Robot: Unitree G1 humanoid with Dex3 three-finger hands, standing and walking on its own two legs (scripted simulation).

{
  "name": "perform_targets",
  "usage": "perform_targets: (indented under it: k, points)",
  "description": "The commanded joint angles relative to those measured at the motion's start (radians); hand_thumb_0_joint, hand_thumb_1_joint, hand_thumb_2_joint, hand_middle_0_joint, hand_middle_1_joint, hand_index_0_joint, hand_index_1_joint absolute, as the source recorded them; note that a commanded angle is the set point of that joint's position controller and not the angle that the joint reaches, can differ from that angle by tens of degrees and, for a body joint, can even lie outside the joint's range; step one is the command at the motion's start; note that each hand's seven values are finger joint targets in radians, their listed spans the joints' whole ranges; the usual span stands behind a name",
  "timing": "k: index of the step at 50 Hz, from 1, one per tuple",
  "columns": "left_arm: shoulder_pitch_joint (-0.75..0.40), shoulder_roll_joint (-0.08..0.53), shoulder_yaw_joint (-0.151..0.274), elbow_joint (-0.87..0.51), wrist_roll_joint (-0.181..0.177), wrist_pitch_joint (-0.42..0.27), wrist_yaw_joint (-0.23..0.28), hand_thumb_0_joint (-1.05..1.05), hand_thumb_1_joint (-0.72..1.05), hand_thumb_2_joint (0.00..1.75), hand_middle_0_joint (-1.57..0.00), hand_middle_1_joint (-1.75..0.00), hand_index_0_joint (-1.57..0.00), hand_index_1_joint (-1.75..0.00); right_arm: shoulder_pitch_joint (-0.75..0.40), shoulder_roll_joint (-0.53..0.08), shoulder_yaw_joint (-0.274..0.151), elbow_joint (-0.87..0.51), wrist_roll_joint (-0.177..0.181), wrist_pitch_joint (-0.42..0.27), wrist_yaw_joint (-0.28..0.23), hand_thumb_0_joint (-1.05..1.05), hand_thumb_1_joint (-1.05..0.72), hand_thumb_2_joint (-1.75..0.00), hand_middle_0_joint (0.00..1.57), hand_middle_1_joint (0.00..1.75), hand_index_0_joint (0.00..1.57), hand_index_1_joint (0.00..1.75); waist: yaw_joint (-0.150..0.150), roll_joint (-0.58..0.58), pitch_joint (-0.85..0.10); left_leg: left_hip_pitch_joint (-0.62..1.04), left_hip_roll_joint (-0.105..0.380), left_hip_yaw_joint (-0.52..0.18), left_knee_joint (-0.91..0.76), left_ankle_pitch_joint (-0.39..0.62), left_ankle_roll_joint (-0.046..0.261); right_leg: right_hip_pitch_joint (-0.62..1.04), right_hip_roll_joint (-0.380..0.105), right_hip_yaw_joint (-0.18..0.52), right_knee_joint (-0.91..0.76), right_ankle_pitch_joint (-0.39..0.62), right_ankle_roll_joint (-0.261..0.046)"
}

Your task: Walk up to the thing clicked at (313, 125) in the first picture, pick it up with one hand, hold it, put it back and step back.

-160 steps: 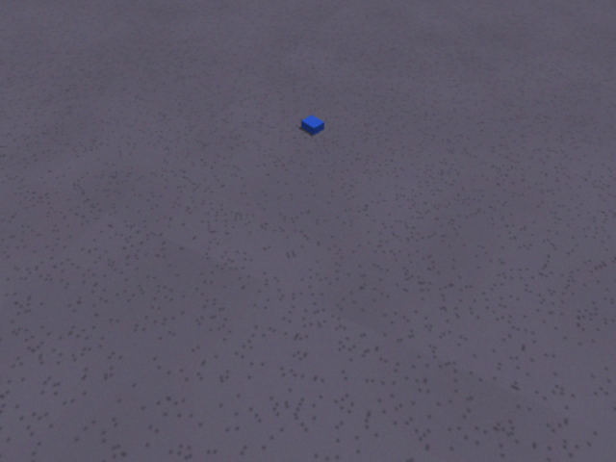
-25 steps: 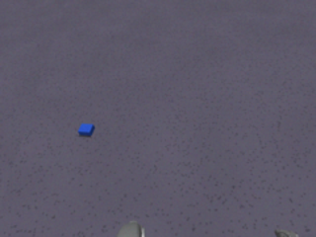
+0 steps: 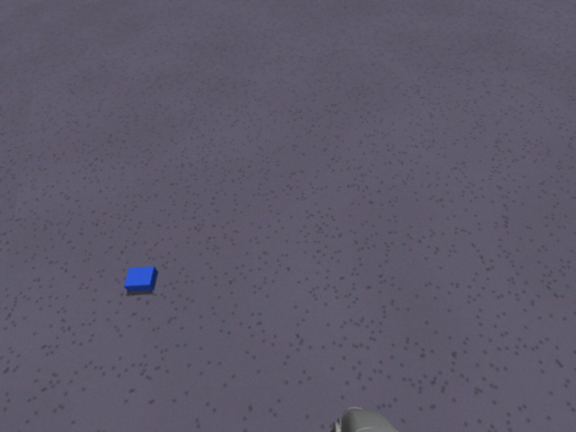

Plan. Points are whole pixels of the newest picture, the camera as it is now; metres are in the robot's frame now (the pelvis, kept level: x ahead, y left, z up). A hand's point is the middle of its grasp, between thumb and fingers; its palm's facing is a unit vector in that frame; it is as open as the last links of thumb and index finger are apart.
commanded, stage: walk up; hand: left
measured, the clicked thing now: (141, 278) +0.79 +0.58 -0.72
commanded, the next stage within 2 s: none
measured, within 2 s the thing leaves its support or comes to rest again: neither
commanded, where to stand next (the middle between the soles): +0.32 +0.36 m, yaw -6 degrees
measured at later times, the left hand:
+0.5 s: hand out of the picture +0.18 +0.52 -0.13, palm faces -0.07 -0.82 -0.56, open 7.4 cm
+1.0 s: hand out of the picture +0.26 +0.71 -0.12, palm faces -0.05 -0.79 -0.62, open 7.4 cm
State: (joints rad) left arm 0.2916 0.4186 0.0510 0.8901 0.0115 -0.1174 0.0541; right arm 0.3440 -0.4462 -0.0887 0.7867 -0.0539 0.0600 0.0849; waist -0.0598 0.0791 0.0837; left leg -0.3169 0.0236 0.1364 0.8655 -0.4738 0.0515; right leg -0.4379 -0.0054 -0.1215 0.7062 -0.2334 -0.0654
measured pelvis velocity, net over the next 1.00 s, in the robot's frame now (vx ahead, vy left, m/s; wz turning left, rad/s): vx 0.20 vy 0.37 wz -0.05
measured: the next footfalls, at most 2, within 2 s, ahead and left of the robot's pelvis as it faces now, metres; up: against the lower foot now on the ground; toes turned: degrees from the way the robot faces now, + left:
left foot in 0.34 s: +0.17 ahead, +0.32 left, +0.00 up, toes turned +3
right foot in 0.64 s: +0.28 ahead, +0.14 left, +0.00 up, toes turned -9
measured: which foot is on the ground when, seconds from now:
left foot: up 0.00-0.32, down 0.34-0.64, up 0.66-0.96, down 0.98-1.00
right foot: down 0.00-0.34, up 0.36-0.62, down 0.64-1.00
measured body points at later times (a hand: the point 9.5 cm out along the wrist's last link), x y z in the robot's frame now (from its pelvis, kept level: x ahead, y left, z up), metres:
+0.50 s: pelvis +0.11 +0.20 +0.00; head +0.13 +0.19 +0.44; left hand +0.18 +0.56 -0.09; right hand +0.16 -0.15 -0.11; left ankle +0.13 +0.31 -0.71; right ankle +0.14 +0.06 -0.66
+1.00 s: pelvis +0.20 +0.37 -0.02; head +0.23 +0.34 +0.43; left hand +0.26 +0.74 -0.08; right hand +0.29 +0.02 -0.13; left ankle +0.25 +0.54 -0.71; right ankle +0.24 +0.15 -0.70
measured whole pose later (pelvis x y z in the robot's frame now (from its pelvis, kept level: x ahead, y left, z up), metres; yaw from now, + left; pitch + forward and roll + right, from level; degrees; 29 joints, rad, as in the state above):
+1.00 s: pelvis +0.20 +0.37 -0.02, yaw -3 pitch -2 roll +0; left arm 0.31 0.50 0.08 0.87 0.04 -0.06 0.08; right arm 0.23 -0.48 -0.12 0.76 -0.03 0.06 0.07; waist 0.03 0.07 0.10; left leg -0.46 0.09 -0.03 0.89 -0.42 -0.03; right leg -0.49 -0.20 0.03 0.91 -0.41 -0.02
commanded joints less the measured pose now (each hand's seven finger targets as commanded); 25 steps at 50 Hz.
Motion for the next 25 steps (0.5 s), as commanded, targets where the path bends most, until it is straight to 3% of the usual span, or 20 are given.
perform_targets:
  k: [1, 4, 6, 9, 12, 14, 15, 16, 17, 18, 19, 20, 21, 22, 23, 25]
  points:
    - [0.114, 0.390, 0.116, -0.060, -0.009, 0.004, 0.058, 0.00, 0.90, 0.90, -0.20, -0.30, -0.20, -0.30, -0.085, -0.254, -0.075, -0.125, -0.009, -0.014, -0.017, 0.00, -0.90, -0.90, 0.20, 0.30, 0.20, 0.30, 0.105, -0.076, -0.067, -0.472, 0.094, -0.256, 0.404, -0.063, -0.058, 0.307, -0.485, 0.794, -0.435, -0.549, -0.267]
    - [0.057, 0.333, 0.102, -0.066, -0.005, -0.005, 0.048, 0.00, 0.90, 0.90, -0.20, -0.30, -0.20, -0.30, -0.023, -0.240, -0.076, -0.067, -0.005, -0.016, -0.010, 0.00, -0.90, -0.90, 0.20, 0.30, 0.20, 0.30, 0.057, -0.109, -0.031, -0.385, 0.121, -0.252, 0.349, 0.049, -0.052, 0.174, -0.342, 0.488, -0.358, -0.317, -0.172]
    - [0.053, 0.343, 0.105, -0.066, 0.006, -0.010, 0.040, 0.00, 0.90, 0.90, -0.20, -0.30, -0.20, -0.30, -0.020, -0.228, -0.079, -0.059, -0.006, -0.011, -0.001, 0.00, -0.90, -0.90, 0.20, 0.30, 0.20, 0.30, 0.049, -0.156, -0.038, -0.319, 0.129, -0.229, 0.315, 0.079, -0.053, 0.096, -0.309, 0.391, -0.315, -0.218, -0.163]
    - [0.034, 0.379, 0.116, -0.072, 0.015, -0.012, 0.036, 0.00, 0.90, 0.90, -0.20, -0.30, -0.20, -0.30, -0.064, -0.208, -0.080, -0.078, -0.003, -0.004, 0.014, 0.00, -0.90, -0.90, 0.20, 0.30, 0.20, 0.30, 0.052, -0.230, -0.028, -0.277, 0.138, -0.174, 0.191, 0.088, -0.061, 0.028, -0.268, 0.315, -0.293, -0.258, -0.158]
    - [0.057, 0.408, 0.125, -0.065, 0.021, -0.009, 0.035, 0.00, 0.90, 0.90, -0.20, -0.30, -0.20, -0.30, -0.116, -0.210, -0.088, -0.097, -0.002, -0.006, 0.024, 0.00, -0.90, -0.90, 0.20, 0.30, 0.20, 0.30, 0.067, -0.249, -0.035, -0.239, 0.122, -0.128, 0.098, 0.049, -0.057, 0.007, -0.256, 0.309, -0.262, -0.298, -0.159]
    - [-0.002, 0.427, 0.129, -0.071, 0.023, -0.002, 0.039, 0.00, 0.90, 0.90, -0.20, -0.30, -0.20, -0.30, -0.060, -0.219, -0.099, -0.079, 0.001, -0.010, 0.022, 0.00, -0.90, -0.90, 0.20, 0.30, 0.20, 0.30, 0.027, -0.253, -0.059, -0.120, 0.106, -0.088, 0.041, 0.046, -0.051, -0.064, -0.254, 0.300, -0.212, -0.346, -0.145]
    - [-0.063, 0.418, 0.123, -0.079, 0.026, 0.005, 0.041, 0.00, 0.90, 0.90, -0.20, -0.30, -0.20, -0.30, 0.025, -0.221, -0.108, -0.054, -0.001, -0.013, 0.019, 0.00, -0.90, -0.90, 0.20, 0.30, 0.20, 0.30, -0.049, -0.212, -0.087, 0.041, 0.086, -0.069, -0.044, 0.084, -0.038, -0.161, -0.234, 0.250, -0.125, -0.345, -0.110]
    - [-0.050, 0.356, 0.102, -0.066, 0.031, 0.016, 0.043, 0.00, 0.90, 0.90, -0.20, -0.30, -0.20, -0.30, 0.125, -0.233, -0.120, -0.010, -0.006, -0.019, 0.009, 0.00, -0.90, -0.90, 0.20, 0.30, 0.20, 0.30, -0.088, -0.068, -0.121, 0.186, 0.028, -0.044, -0.128, 0.025, -0.042, -0.235, -0.165, 0.150, 0.078, -0.331, -0.071]
    - [-0.019, 0.246, 0.067, -0.061, 0.021, 0.026, 0.043, 0.00, 0.90, 0.90, -0.20, -0.30, -0.20, -0.30, 0.209, -0.282, -0.133, 0.010, -0.027, -0.026, -0.003, 0.00, -0.90, -0.90, 0.20, 0.30, 0.20, 0.30, -0.133, 0.209, -0.093, 0.218, 0.099, -0.243, -0.361, -0.206, -0.011, -0.357, -0.029, 0.052, 0.424, -0.320, -0.017]
    - [-0.053, 0.209, 0.049, -0.091, 0.001, 0.024, 0.053, 0.00, 0.90, 0.90, -0.20, -0.30, -0.20, -0.30, 0.113, -0.388, -0.140, -0.045, -0.008, -0.038, -0.010, 0.00, -0.90, -0.90, 0.20, 0.30, 0.20, 0.30, -0.101, 0.358, -0.024, 0.146, 0.333, -0.743, -0.628, -0.382, 0.088, -0.539, 0.067, 0.066, 0.559, -0.394, 0.019]
    - [-0.078, 0.273, 0.049, -0.069, 0.004, 0.014, 0.062, 0.00, 0.90, 0.90, -0.20, -0.30, -0.20, -0.30, 0.001, -0.432, -0.145, -0.060, 0.012, -0.040, -0.016, 0.00, -0.90, -0.90, 0.20, 0.30, 0.20, 0.30, -0.056, 0.251, 0.031, 0.039, 0.386, -0.862, -0.677, -0.434, 0.193, -0.480, -0.024, 0.162, 0.620, -0.342, -0.004]
    - [-0.056, 0.315, 0.057, -0.034, -0.011, 0.010, 0.057, 0.00, 0.90, 0.90, -0.20, -0.30, -0.20, -0.30, -0.050, -0.358, -0.124, -0.080, 0.005, -0.041, -0.023, 0.00, -0.90, -0.90, 0.20, 0.30, 0.20, 0.30, -0.034, 0.118, 0.048, 0.024, 0.338, -0.697, -0.591, -0.348, 0.185, -0.458, -0.044, 0.145, 0.619, -0.274, 0.014]
    - [-0.003, 0.311, 0.064, 0.008, -0.021, 0.008, 0.049, 0.00, 0.90, 0.90, -0.20, -0.30, -0.20, -0.30, -0.063, -0.318, -0.110, -0.083, 0.004, -0.044, -0.030, 0.00, -0.90, -0.90, 0.20, 0.30, 0.20, 0.30, -0.012, 0.102, 0.046, 0.037, 0.286, -0.583, -0.513, -0.259, 0.164, -0.437, -0.060, 0.149, 0.582, -0.224, 0.014]
    - [0.054, 0.310, 0.068, 0.037, -0.024, 0.003, 0.042, 0.00, 0.90, 0.90, -0.20, -0.30, -0.20, -0.30, -0.080, -0.300, -0.099, -0.084, 0.008, -0.048, -0.034, 0.00, -0.90, -0.90, 0.20, 0.30, 0.20, 0.30, 0.015, 0.151, 0.025, 0.056, 0.266, -0.524, -0.464, -0.165, 0.175, -0.381, -0.087, 0.119, 0.519, -0.211, 0.016]
    - [0.072, 0.300, 0.062, 0.051, -0.024, -0.002, 0.033, 0.00, 0.90, 0.90, -0.20, -0.30, -0.20, -0.30, -0.085, -0.283, -0.090, -0.080, 0.013, -0.050, -0.031, 0.00, -0.90, -0.90, 0.20, 0.30, 0.20, 0.30, 0.023, 0.178, 0.012, 0.060, 0.249, -0.452, -0.431, -0.004, 0.185, -0.321, -0.094, 0.087, 0.411, -0.238, 0.021]
    - [0.059, 0.262, 0.057, 0.045, -0.020, -0.004, 0.024, 0.00, 0.90, 0.90, -0.20, -0.30, -0.20, -0.30, -0.067, -0.249, -0.076, -0.086, -0.001, -0.051, -0.026, 0.00, -0.90, -0.90, 0.20, 0.30, 0.20, 0.30, 0.016, 0.157, -0.013, 0.038, 0.221, -0.365, -0.397, 0.247, 0.199, -0.194, -0.068, 0.038, 0.307, -0.247, 0.033]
